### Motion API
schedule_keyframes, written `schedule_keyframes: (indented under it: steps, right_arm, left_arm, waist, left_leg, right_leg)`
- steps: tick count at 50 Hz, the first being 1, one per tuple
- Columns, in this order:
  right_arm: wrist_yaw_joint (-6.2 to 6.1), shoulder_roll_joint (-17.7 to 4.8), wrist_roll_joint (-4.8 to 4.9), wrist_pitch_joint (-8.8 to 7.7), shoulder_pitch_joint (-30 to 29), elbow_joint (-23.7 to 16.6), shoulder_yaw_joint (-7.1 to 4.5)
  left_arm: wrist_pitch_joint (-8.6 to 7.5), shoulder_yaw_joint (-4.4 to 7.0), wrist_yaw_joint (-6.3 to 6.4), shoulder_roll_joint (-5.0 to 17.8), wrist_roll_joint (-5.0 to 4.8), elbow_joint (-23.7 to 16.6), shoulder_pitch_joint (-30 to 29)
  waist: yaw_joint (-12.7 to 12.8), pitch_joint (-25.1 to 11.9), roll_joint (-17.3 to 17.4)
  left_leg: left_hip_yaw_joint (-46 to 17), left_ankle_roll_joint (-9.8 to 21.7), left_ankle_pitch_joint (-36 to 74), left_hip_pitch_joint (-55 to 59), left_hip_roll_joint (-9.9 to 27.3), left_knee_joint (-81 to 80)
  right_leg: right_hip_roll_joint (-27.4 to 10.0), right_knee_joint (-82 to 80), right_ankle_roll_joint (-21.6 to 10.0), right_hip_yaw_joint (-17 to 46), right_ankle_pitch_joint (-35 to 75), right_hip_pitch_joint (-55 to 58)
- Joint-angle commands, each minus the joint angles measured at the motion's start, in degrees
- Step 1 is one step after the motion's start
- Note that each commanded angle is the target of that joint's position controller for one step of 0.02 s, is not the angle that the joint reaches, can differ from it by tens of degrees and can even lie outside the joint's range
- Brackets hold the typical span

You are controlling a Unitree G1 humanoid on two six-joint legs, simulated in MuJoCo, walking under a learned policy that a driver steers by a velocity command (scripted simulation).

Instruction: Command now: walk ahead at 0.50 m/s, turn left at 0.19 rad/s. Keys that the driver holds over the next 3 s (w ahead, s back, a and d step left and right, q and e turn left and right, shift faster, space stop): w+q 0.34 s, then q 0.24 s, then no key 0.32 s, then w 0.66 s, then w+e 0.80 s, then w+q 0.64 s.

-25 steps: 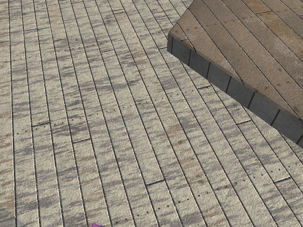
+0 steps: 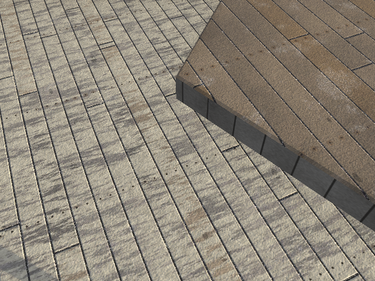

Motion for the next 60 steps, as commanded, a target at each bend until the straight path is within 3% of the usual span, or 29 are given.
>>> schedule_keyframes:
  steps: [1, 2, 3, 4, 5, 7, 9, 13, 17, 20, 23, 25, 27, 28, 29, 30, 32, 33, 34, 38, 45, 48, 51, 54, 55, 56, 57, 58, 60]
  right_arm:
    - [-0.52, -10.15, -0.06, 0.00, -0.88, -1.73, -1.94]
    - [-0.37, -9.09, 0.45, -0.13, -1.52, -2.54, -1.55]
    - [0.16, -2.68, 2.84, -0.23, 3.41, -4.94, 0.02]
    - [-0.39, -6.18, 2.03, 0.22, 3.93, -4.13, -1.04]
    - [-0.50, -8.59, 1.07, 0.76, -0.22, -4.36, -2.04]
    - [0.24, -6.07, 0.59, 1.09, -3.88, -4.78, -1.92]
    - [1.23, -4.48, -0.64, 2.82, -2.63, -4.57, -1.90]
    - [2.29, -3.67, -0.68, 4.25, -8.27, -7.20, -2.08]
    - [3.07, -3.05, -0.64, 4.16, -16.58, -10.55, -1.61]
    - [3.46, -1.73, -0.95, 3.80, -21.45, -12.56, -0.74]
    - [3.44, -2.94, -1.54, 3.61, -20.37, -13.00, -0.99]
    - [2.96, -4.81, -1.80, 3.27, -14.59, -11.78, -1.80]
    - [1.67, -8.16, -2.50, 1.74, -4.21, -8.99, -3.37]
    - [0.92, -14.43, -2.26, 1.20, -3.74, -9.07, -4.75]
    - [0.85, -20.04, -0.42, 2.18, -3.39, -10.71, -6.35]
    - [0.28, -17.34, 1.11, 3.38, -4.44, -11.93, -5.90]
    - [-0.42, -9.38, 1.21, 4.01, -12.39, -12.73, -3.58]
    - [-0.67, -7.52, 1.66, 4.10, -13.69, -12.69, -2.98]
    - [-0.66, -6.49, 1.20, 3.84, -13.84, -12.55, -2.46]
    - [-0.25, -9.03, -0.05, 2.77, -13.08, -12.04, -2.71]
    - [-0.65, -8.14, -0.30, 4.14, -12.06, -10.64, -1.91]
    - [-0.65, -9.09, -0.31, 4.65, -9.97, -9.01, -2.15]
    - [-0.66, -9.79, -0.11, 4.99, -9.73, -8.24, -2.47]
    - [-0.83, -9.40, 0.96, 5.42, -12.43, -8.27, -2.83]
    - [-0.77, -7.07, 1.12, 5.23, -14.23, -9.28, -2.42]
    - [-0.49, -1.91, 1.27, 4.68, -14.73, -10.64, -1.21]
    - [-0.18, -4.33, 0.48, 3.89, -18.16, -12.06, -1.61]
    - [0.65, -6.87, -0.92, 3.28, -19.11, -12.10, -2.15]
    - [1.90, -7.39, -0.92, 2.63, -14.65, -9.53, -2.58]
  left_arm:
    - [-1.98, 2.31, 1.03, 6.71, 0.26, -0.39, 9.14]
    - [-2.78, 3.35, 1.82, 9.57, 1.30, 2.42, 19.12]
    - [-2.87, 5.21, 2.51, 16.59, 2.83, 2.73, 26.12]
    - [-1.83, 5.37, 2.08, 15.77, 1.27, 2.68, 24.78]
    - [-1.50, 4.32, 1.90, 11.76, 0.44, 1.80, 18.94]
    - [-2.16, 2.77, 1.73, 5.83, 0.08, 1.27, 12.94]
    - [-2.81, 2.54, 2.24, 4.94, -0.46, 2.11, 12.26]
    - [-4.34, 3.08, 2.28, 6.17, -0.79, 3.66, 15.32]
    - [-4.30, 2.93, 2.37, 5.61, -0.52, 5.00, 17.73]
    - [-4.09, 3.06, 2.90, 6.83, -0.88, 5.46, 18.29]
    - [-3.20, 3.52, 3.57, 8.39, -1.03, 6.09, 19.51]
    - [-2.10, 4.20, 4.12, 9.86, -1.12, 5.66, 18.39]
    - [-0.88, 4.62, 3.77, 10.61, -1.56, 4.78, 17.50]
    - [-0.74, 3.70, 3.45, 6.20, -1.08, 2.58, 20.42]
    - [0.11, 3.45, 3.27, 5.00, -2.27, 0.28, 24.69]
    - [0.64, 3.42, 3.35, 6.54, -0.99, 0.96, 21.12]
    - [0.56, 3.09, 3.42, 5.30, -0.81, 0.75, 16.12]
    - [1.43, 3.32, 3.40, 5.93, 0.24, 0.74, 16.06]
    - [2.55, 3.42, 3.40, 5.92, 0.76, 1.33, 17.88]
    - [4.25, 3.23, 3.23, 4.66, -0.10, 2.15, 18.74]
    - [5.49, 3.34, 3.36, 5.06, -0.30, 1.88, 12.48]
    - [4.52, 3.18, 2.73, 5.11, 0.19, 2.34, 13.48]
    - [3.23, 2.96, 2.43, 4.68, -0.02, 2.99, 14.85]
    - [2.02, 2.44, 2.89, 2.58, -0.35, 6.66, 23.25]
    - [1.49, 2.57, 3.40, 3.95, 0.10, 7.91, 26.36]
    - [0.95, 2.74, 3.89, 6.66, 0.47, 8.30, 30.04]
    - [0.71, 4.15, 3.72, 11.49, -0.01, 7.95, 26.57]
    - [0.20, 3.73, 3.61, 8.99, -0.35, 7.46, 22.89]
    - [-0.97, 3.63, 2.81, 7.73, -0.89, 6.90, 19.36]
  waist:
    - [7.80, -3.47, 4.90]
    - [11.54, -9.97, 2.31]
    - [11.20, -19.87, -9.12]
    - [10.62, -22.08, -9.60]
    - [8.31, -12.75, -3.40]
    - [5.83, -2.71, -1.75]
    - [3.44, -1.37, -3.89]
    - [2.77, 0.08, -2.32]
    - [3.91, 2.29, -1.91]
    - [4.58, 3.29, -1.96]
    - [4.19, 0.88, -3.70]
    - [1.97, -2.58, -4.86]
    - [-3.04, -9.23, -0.11]
    - [0.04, -13.79, 9.00]
    - [1.38, -23.46, 15.05]
    - [0.46, -22.61, 3.96]
    - [3.18, -9.16, 0.82]
    - [4.47, -6.90, 1.88]
    - [5.34, -6.76, 3.39]
    - [6.01, -9.24, 3.96]
    - [3.36, -5.24, 7.31]
    - [3.02, -5.08, 9.22]
    - [3.49, -3.00, 7.94]
    - [7.82, 0.05, 5.15]
    - [8.61, 1.78, 1.33]
    - [8.80, -1.40, -9.96]
    - [8.07, 7.09, -10.87]
    - [5.52, 9.67, -3.57]
    - [2.84, 5.82, -3.70]
  left_leg:
    - [-6.67, 6.34, 48.84, -2.55, 14.65, 14.71]
    - [-4.97, 5.22, 40.27, -10.84, 11.74, 26.84]
    - [-0.53, 2.23, 13.47, -30.93, 4.23, 47.95]
    - [-3.68, 2.68, -11.66, -38.76, 0.68, 57.46]
    - [-6.66, 3.37, -7.46, -41.25, 4.70, 59.93]
    - [-6.61, 3.21, -0.16, -39.19, 8.47, 55.42]
    - [-5.61, 2.02, 2.30, -36.26, 9.57, 53.92]
    - [-4.53, 0.72, 9.28, -42.15, 10.65, 52.04]
    - [-2.42, 0.03, 17.05, -44.65, 10.26, 40.45]
    - [2.55, 0.66, 20.61, -38.86, 7.98, 28.83]
    - [4.76, 2.64, 17.05, -34.61, 5.07, 24.77]
    - [5.50, 4.73, 11.57, -29.02, 1.78, 22.99]
    - [2.41, 7.62, 21.75, -15.44, 0.90, 12.59]
    - [-12.40, 10.27, 51.07, -2.10, 15.05, 18.48]
    - [-35.79, 23.52, 68.79, 10.29, 27.50, 16.70]
    - [-29.66, 21.83, 60.96, 6.04, 25.83, 13.76]
    - [-20.68, 16.72, 47.23, -9.44, 19.89, 8.80]
    - [-18.03, 14.39, 42.81, -14.81, 17.52, 6.66]
    - [-16.29, 13.29, 44.62, -17.76, 16.34, 6.17]
    - [-13.52, 11.43, 41.41, -18.80, 14.41, 4.70]
    - [-17.52, 9.33, 6.62, -18.28, 13.82, -1.36]
    - [-21.23, 10.46, -9.32, -17.71, 14.53, -4.55]
    - [-22.93, 10.76, -14.86, -19.52, 15.13, -5.15]
    - [-19.76, 8.09, -18.43, -28.12, 11.61, -2.02]
    - [-16.55, 5.44, -16.91, -35.46, 8.33, 4.83]
    - [-7.98, 3.01, -15.28, -43.14, 2.53, 23.16]
    - [-2.56, 1.71, -6.15, -52.26, -0.91, 29.60]
    - [-6.94, 1.59, 0.48, -50.47, 3.05, 33.81]
    - [-5.76, 0.20, 5.31, -48.26, 3.71, 37.17]
  right_leg:
    - [3.82, -6.36, -2.60, -1.05, -3.38, 13.98]
    - [-0.54, -7.18, -4.54, 3.07, -2.39, 29.28]
    - [-18.61, -8.74, -10.24, 25.83, -8.74, 49.56]
    - [-23.76, -15.32, -12.44, 38.88, -10.51, 48.37]
    - [-20.78, -16.36, -10.61, 30.75, -14.39, 40.09]
    - [-15.63, -20.71, -6.64, 17.12, -7.82, 26.66]
    - [-12.93, -23.25, -4.89, 9.99, -5.20, 21.39]
    - [-12.37, -25.12, -5.50, 2.00, 2.44, 22.31]
    - [-10.71, -25.04, -5.41, -4.52, 7.22, 23.78]
    - [-10.39, -21.15, -4.67, -10.01, 23.30, 24.15]
    - [-11.36, -13.71, -3.43, -11.75, 36.54, 29.52]
    - [-11.51, -3.45, -2.72, -11.94, 44.77, 31.75]
    - [-9.42, 19.28, 0.31, -12.50, 30.44, 27.46]
    - [-4.34, 35.54, 2.33, -11.97, -12.90, 12.83]
    - [5.87, 52.71, 4.73, -3.41, -35.42, -2.02]
    - [1.48, 52.19, 4.30, 3.63, -29.44, -3.99]
    - [-1.71, 44.19, 4.05, 3.96, -21.26, -3.38]
    - [-2.47, 40.23, 3.95, 4.16, -19.53, -0.46]
    - [-2.30, 38.57, 3.89, 4.01, -18.58, 3.08]
    - [-0.71, 32.63, 3.90, 3.83, -15.47, 5.45]
    - [-0.26, 18.06, 4.28, 4.55, -14.59, 4.94]
    - [1.54, 13.30, 3.84, 2.27, -18.58, 7.29]
    - [3.15, 6.74, 1.85, 0.82, -22.02, 11.38]
    - [5.07, -12.33, -2.48, -1.43, -15.46, 25.49]
    - [1.13, -18.41, -4.38, 4.64, -19.15, 31.76]
    - [-12.49, -25.35, -6.63, 21.38, -32.60, 38.61]
    - [-20.19, -31.59, -10.42, 34.96, -41.38, 30.46]
    - [-18.08, -31.60, -9.93, 31.63, -38.03, 26.28]
    - [-12.36, -30.06, -6.78, 21.79, -26.22, 28.65]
